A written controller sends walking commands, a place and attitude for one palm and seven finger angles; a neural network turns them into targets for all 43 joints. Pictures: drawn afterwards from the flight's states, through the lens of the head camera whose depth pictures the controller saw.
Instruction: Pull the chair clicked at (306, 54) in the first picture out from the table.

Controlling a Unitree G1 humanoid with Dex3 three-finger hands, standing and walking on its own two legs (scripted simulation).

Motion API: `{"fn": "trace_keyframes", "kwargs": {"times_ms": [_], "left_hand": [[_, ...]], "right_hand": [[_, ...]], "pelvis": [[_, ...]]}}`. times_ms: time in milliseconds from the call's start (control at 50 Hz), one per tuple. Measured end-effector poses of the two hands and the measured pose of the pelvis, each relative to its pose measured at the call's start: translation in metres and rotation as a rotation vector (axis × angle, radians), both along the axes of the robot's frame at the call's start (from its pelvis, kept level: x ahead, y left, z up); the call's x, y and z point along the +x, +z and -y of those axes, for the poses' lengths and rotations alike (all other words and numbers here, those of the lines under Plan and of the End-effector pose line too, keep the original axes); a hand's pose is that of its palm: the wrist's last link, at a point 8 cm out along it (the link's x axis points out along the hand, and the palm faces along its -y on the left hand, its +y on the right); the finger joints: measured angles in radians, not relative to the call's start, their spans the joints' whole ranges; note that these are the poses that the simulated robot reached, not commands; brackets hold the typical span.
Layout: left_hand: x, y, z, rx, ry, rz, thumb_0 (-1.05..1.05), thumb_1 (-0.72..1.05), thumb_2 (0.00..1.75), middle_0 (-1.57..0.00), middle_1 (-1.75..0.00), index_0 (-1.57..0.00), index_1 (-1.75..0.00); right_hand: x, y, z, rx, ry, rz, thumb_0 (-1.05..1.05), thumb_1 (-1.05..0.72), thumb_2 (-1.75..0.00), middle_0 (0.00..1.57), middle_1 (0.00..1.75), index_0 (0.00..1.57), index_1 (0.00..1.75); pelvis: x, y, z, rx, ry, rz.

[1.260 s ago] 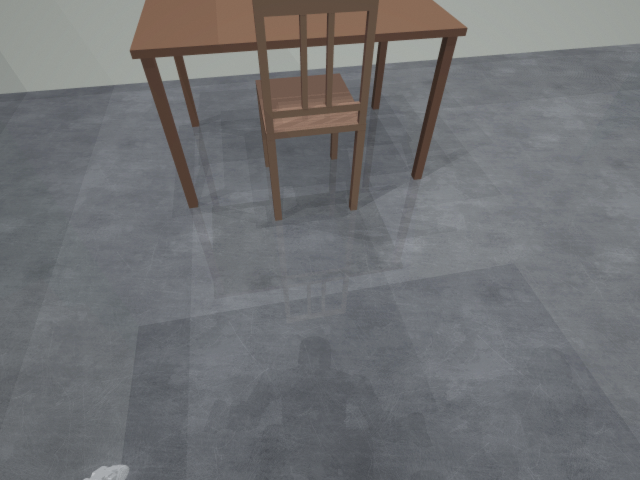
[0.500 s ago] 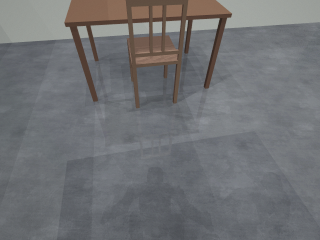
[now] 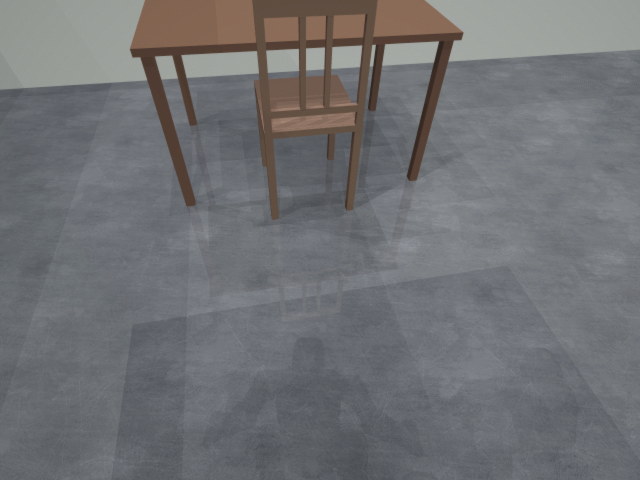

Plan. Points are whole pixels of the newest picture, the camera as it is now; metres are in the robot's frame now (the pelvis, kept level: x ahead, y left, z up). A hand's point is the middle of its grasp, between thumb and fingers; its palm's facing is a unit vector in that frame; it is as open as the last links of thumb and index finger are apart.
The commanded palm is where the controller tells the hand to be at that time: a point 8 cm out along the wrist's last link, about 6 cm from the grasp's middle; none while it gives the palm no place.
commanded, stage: look at it before walking up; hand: left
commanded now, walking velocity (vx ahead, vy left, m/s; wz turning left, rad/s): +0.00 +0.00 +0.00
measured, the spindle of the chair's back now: (302, 65) +1.35 +0.14 -0.09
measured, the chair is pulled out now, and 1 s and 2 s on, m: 0.00 0.00 0.00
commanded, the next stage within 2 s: walk to a spot facing it in 0.18 s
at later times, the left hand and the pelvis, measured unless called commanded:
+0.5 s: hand out of the picture +0.04 +0.22 -0.18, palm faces -0.06 -0.96 -0.27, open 7.4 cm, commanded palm none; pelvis +0.02 +0.00 -0.01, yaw -4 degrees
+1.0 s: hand (178, 446) +0.20 +0.24 -0.19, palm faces -0.21 -0.96 -0.18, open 7.4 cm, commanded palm none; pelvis +0.17 +0.04 -0.01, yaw -17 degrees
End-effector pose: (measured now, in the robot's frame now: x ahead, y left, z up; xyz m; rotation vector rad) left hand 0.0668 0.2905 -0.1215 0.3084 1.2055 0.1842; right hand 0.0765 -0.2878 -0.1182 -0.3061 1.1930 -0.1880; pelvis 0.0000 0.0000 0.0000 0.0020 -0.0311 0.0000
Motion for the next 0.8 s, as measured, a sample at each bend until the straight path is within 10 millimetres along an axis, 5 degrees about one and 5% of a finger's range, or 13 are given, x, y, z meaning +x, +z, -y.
{"fn": "trace_keyframes", "kwargs": {"times_ms": [360,640,700,800], "left_hand": [[-0.012,-0.001,0.001,0.005,0.015,-0.033,0.01,0.91,0.90,-0.20,-0.30,-0.20,-0.30],[-0.024,-0.040,0.058,-0.122,0.025,-0.171,0.01,0.91,0.90,-0.20,-0.30,-0.20,-0.30],[-0.025,-0.038,0.065,-0.144,0.045,-0.200,0.01,0.91,0.90,-0.20,-0.30,-0.20,-0.30],[-0.019,-0.036,0.058,-0.176,0.033,-0.315,0.01,0.91,0.90,-0.21,-0.30,-0.20,-0.30]], "right_hand": [[-0.006,-0.003,-0.001,0.003,-0.004,-0.018,0.00,-0.90,-0.89,0.20,0.30,0.21,0.30],[-0.047,-0.044,-0.022,0.093,-0.167,-0.152,0.00,-0.91,-0.89,0.20,0.30,0.21,0.30],[-0.026,-0.037,-0.029,0.088,-0.164,-0.161,0.00,-0.91,-0.89,0.20,0.30,0.20,0.30],[0.052,-0.019,-0.048,0.091,-0.165,-0.008,0.01,-0.91,-0.89,0.19,0.30,0.20,0.30]], "pelvis": [[0.000,0.000,0.000,0.001,-0.010,0.000],[0.052,-0.025,0.011,-0.019,-0.095,-0.039],[0.067,-0.020,0.006,-0.021,-0.113,-0.046],[0.100,-0.013,-0.011,-0.010,-0.160,-0.059]]}}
